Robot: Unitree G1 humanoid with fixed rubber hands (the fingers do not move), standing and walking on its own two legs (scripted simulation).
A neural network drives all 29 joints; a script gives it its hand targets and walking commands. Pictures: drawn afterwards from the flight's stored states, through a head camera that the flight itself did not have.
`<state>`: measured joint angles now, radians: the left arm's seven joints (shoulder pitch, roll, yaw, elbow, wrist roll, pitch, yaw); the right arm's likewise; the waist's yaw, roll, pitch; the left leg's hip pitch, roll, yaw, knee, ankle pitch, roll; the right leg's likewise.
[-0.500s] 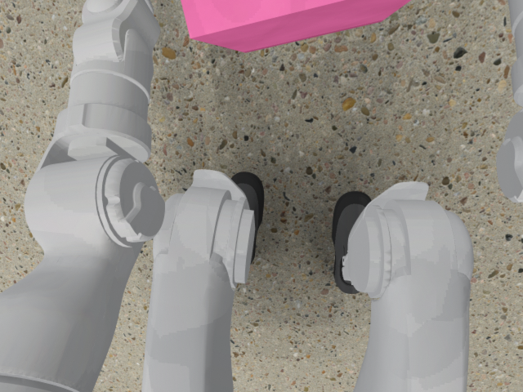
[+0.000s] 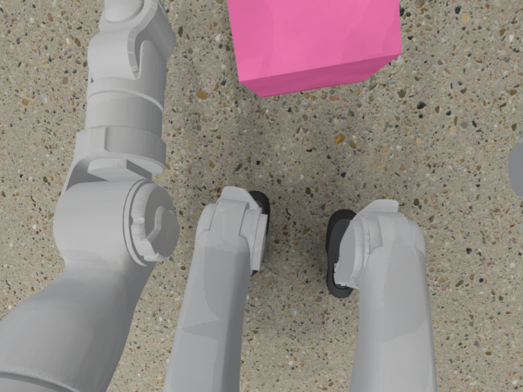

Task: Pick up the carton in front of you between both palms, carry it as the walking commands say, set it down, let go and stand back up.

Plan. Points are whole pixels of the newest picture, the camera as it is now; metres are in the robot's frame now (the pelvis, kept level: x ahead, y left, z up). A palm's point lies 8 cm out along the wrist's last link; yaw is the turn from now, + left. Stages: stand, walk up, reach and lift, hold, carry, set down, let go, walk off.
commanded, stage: set down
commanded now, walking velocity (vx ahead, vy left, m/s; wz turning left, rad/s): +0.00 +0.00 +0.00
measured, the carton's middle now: (307, 16) +0.58 +0.01 -0.33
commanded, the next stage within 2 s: let go in 0.60 s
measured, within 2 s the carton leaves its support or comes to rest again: neither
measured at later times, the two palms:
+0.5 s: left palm out of the picture +0.55 +0.19 +0.04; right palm out of the picture +0.62 -0.20 +0.04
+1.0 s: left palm out of the picture +0.47 +0.21 +0.14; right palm out of the picture +0.49 -0.21 +0.14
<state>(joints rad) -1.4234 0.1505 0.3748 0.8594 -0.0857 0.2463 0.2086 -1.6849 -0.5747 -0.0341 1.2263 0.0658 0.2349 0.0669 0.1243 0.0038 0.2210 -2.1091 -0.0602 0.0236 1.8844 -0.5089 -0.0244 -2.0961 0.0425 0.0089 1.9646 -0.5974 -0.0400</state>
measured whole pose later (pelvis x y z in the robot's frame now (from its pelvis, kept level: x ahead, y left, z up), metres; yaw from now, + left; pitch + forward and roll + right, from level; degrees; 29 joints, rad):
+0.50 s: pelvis +0.02 -0.01 +0.14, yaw -1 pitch +48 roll +3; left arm -1.24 0.13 0.41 0.70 -0.05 0.29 0.16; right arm -1.53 -0.52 -0.14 1.10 -0.02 0.28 0.10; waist 0.13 -0.02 0.04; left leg -1.80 -0.05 0.00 1.35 -0.38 -0.03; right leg -1.80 0.06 0.03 1.42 -0.45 -0.03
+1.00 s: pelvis +0.06 +0.01 +0.25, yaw -5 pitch +38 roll +0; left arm -0.64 0.15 0.25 0.60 0.09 0.16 -0.05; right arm -0.80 -0.22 -0.27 0.73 -0.12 0.17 -0.04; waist 0.08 0.01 -0.04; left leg -1.26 -0.02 -0.02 0.85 -0.25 0.01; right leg -1.24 0.08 0.06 0.86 -0.29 -0.01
